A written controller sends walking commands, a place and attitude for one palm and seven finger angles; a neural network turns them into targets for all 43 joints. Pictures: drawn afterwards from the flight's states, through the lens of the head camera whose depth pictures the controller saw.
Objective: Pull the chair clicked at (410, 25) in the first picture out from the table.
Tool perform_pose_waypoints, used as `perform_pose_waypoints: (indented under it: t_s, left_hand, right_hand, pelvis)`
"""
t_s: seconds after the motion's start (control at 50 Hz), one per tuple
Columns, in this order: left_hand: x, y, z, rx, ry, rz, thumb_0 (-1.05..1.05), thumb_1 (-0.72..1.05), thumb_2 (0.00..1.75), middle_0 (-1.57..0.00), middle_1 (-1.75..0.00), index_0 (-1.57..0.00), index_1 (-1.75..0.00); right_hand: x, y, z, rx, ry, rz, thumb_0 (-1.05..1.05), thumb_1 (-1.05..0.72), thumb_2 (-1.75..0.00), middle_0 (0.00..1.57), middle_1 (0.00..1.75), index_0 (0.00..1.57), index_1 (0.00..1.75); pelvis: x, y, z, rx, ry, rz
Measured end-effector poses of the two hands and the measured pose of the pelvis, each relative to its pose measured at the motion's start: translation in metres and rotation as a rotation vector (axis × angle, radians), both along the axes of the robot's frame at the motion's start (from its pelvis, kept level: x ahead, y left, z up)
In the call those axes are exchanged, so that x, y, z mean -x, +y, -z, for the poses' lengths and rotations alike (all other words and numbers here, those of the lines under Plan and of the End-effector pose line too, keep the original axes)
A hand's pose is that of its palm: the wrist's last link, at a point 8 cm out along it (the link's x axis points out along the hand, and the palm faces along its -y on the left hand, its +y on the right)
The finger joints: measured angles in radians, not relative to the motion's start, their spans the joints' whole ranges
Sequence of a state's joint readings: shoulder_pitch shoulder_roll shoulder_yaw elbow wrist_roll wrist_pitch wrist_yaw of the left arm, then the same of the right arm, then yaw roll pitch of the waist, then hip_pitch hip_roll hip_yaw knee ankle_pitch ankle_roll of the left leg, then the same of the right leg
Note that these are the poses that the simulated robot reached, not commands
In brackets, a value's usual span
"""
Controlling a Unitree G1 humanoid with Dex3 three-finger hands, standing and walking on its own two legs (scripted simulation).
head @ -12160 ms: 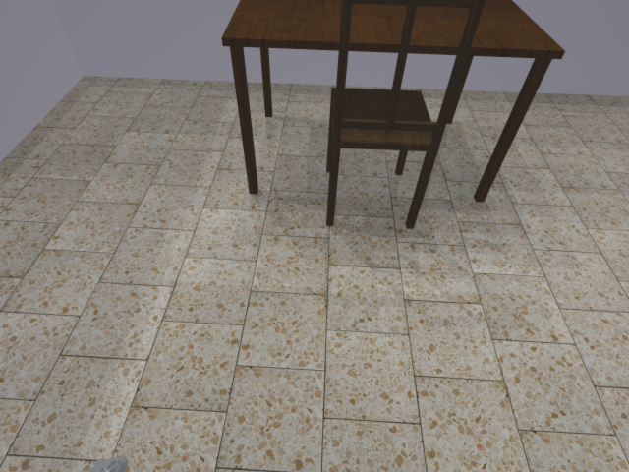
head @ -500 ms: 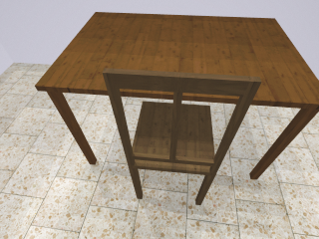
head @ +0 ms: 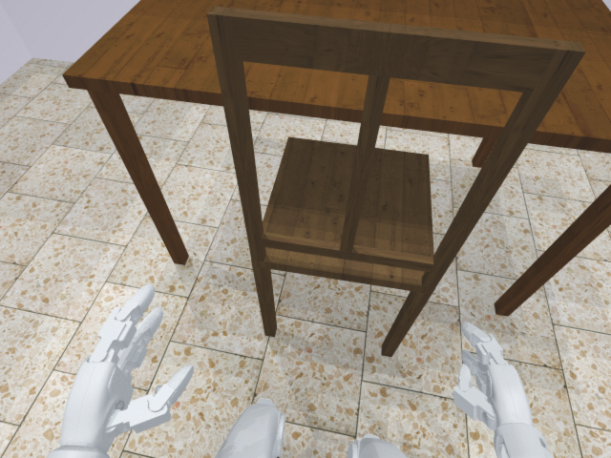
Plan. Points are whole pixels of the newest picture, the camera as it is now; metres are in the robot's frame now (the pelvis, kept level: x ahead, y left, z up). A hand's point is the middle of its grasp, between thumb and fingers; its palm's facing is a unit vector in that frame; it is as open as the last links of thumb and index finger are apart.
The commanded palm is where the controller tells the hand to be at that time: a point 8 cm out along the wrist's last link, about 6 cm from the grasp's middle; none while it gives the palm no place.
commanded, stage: raise the hand toward the chair's back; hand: left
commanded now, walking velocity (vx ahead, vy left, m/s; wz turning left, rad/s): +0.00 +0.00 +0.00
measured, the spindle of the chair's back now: (358, 182) +0.51 -0.02 +0.05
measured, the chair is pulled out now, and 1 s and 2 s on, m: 0.00 0.00 0.00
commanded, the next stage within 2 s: aim the fingers beside a spindle in 1.52 s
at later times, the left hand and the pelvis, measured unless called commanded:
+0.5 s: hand (164, 342) +0.23 +0.20 +0.05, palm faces -0.05 -1.00 -0.05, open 14.9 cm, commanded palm +0.21 +0.26 +0.06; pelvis +0.01 +0.02 +0.01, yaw -1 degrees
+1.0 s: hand (131, 316) +0.25 +0.23 +0.07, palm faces -0.01 -1.00 -0.07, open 16.9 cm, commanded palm +0.23 +0.29 +0.07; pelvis +0.01 +0.03 +0.03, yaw +0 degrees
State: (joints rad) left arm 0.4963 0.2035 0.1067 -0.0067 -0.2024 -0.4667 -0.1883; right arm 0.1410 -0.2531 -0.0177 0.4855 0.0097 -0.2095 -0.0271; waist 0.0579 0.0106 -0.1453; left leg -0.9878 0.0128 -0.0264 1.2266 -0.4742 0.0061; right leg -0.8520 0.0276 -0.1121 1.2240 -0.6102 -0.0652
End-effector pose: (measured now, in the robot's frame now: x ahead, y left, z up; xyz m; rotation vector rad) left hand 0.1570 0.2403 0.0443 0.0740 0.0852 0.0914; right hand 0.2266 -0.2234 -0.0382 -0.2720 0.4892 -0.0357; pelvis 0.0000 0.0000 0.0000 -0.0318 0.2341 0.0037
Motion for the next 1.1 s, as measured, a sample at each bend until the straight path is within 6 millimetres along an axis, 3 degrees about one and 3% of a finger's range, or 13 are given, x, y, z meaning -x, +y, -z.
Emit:
perform_pose_waypoints:
  t_s: [0.08, 0.16, 0.24, 0.32, 0.4, 0.52, 0.64, 0.74, 0.9, 1.0, 1.1]
  left_hand:
    - [-0.024, -0.008, -0.023, -0.013, -0.122, 0.115, 0.02, 0.33, 0.66, -0.14, -0.21, -0.14, -0.21]
    - [-0.054, -0.023, -0.012, 0.040, -0.031, 0.240, 0.01, 0.23, 0.62, -0.13, -0.19, -0.13, -0.20]
    - [-0.063, -0.019, 0.000, 0.086, 0.110, 0.203, 0.01, 0.14, 0.58, -0.13, -0.18, -0.13, -0.18]
    - [-0.057, -0.001, -0.014, 0.060, 0.082, 0.088, 0.01, 0.05, 0.54, -0.12, -0.17, -0.12, -0.17]
    - [-0.053, 0.013, -0.023, 0.008, -0.001, 0.059, 0.01, -0.04, 0.50, -0.11, -0.15, -0.11, -0.15]
    - [-0.056, 0.012, -0.005, 0.039, 0.030, 0.150, 0.00, -0.18, 0.44, -0.09, -0.13, -0.09, -0.13]
    - [-0.059, 0.020, -0.021, 0.038, 0.001, 0.120, 0.00, -0.33, 0.38, -0.08, -0.11, -0.08, -0.11]
    - [-0.063, 0.034, -0.031, 0.010, -0.032, 0.081, 0.00, -0.42, 0.33, -0.07, -0.09, -0.07, -0.09]
    - [-0.065, 0.037, -0.025, 0.028, 0.026, 0.135, -0.01, -0.49, 0.31, -0.06, -0.08, -0.07, -0.08]
    - [-0.070, 0.048, -0.036, 0.004, -0.022, 0.104, -0.01, -0.50, 0.30, -0.07, -0.08, -0.07, -0.08]
    - [-0.079, 0.055, -0.033, 0.012, -0.009, 0.104, -0.01, -0.50, 0.30, -0.06, -0.08, -0.06, -0.08]
  right_hand:
    - [0.017, 0.025, 0.029, -0.052, 0.076, -0.018, 0.01, -0.90, -0.90, 0.20, 0.30, 0.20, 0.29]
    - [0.045, 0.033, 0.044, -0.100, 0.165, 0.049, 0.01, -0.90, -0.90, 0.21, 0.30, 0.20, 0.30]
    - [0.070, 0.025, 0.042, -0.107, 0.227, 0.142, 0.01, -0.90, -0.90, 0.21, 0.30, 0.20, 0.30]
    - [0.081, 0.010, 0.030, -0.067, 0.244, 0.190, 0.01, -0.90, -0.90, 0.21, 0.30, 0.20, 0.30]
    - [0.077, -0.004, 0.023, -0.006, 0.229, 0.181, 0.01, -0.90, -0.90, 0.21, 0.30, 0.20, 0.30]
    - [0.060, -0.012, 0.012, 0.048, 0.173, 0.172, 0.01, -0.90, -0.90, 0.21, 0.30, 0.20, 0.29]
    - [0.044, 0.002, -0.004, 0.027, 0.114, 0.157, 0.01, -0.90, -0.90, 0.20, 0.30, 0.20, 0.29]
    - [0.036, 0.019, -0.006, -0.003, 0.104, 0.109, 0.01, -0.90, -0.90, 0.21, 0.30, 0.20, 0.29]
    - [0.045, 0.029, -0.002, -0.013, 0.140, 0.090, 0.01, -0.90, -0.90, 0.21, 0.30, 0.20, 0.30]
    - [0.055, 0.025, 0.000, -0.002, 0.170, 0.103, 0.01, -0.90, -0.90, 0.21, 0.30, 0.20, 0.30]
    - [0.064, 0.017, 0.002, 0.013, 0.197, 0.121, 0.01, -0.90, -0.90, 0.21, 0.30, 0.20, 0.30]
  pelvis:
    - [0.004, 0.004, 0.003, 0.021, 0.011, -0.013]
    - [0.005, 0.007, 0.000, 0.019, 0.032, -0.001]
    - [-0.001, 0.012, -0.010, 0.007, 0.032, 0.017]
    - [-0.008, 0.015, -0.019, 0.002, 0.026, 0.027]
    - [-0.009, 0.018, -0.018, 0.009, 0.027, 0.018]
    - [-0.007, 0.022, -0.013, 0.021, 0.030, 0.010]
    - [-0.011, 0.025, -0.021, 0.025, 0.008, 0.007]
    - [-0.011, 0.028, -0.024, 0.028, 0.001, 0.001]
    - [-0.011, 0.031, -0.027, 0.032, -0.006, 0.001]
    - [-0.011, 0.032, -0.029, 0.031, -0.011, 0.000]
    - [-0.010, 0.032, -0.029, 0.031, -0.007, 0.001]
